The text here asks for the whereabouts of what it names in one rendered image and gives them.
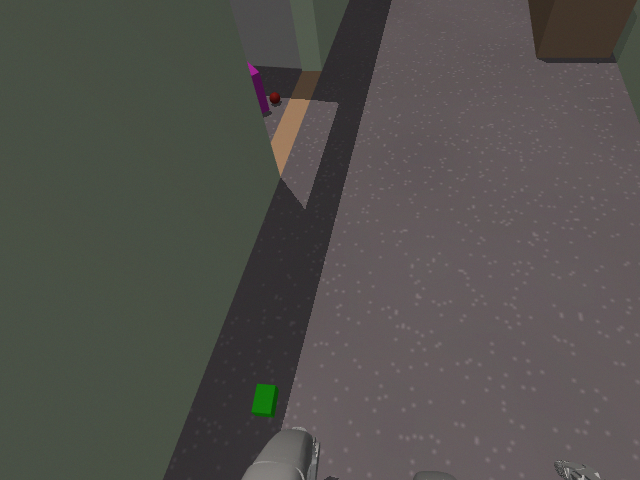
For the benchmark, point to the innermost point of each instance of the right robot hand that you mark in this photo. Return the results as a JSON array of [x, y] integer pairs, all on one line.
[[573, 471]]

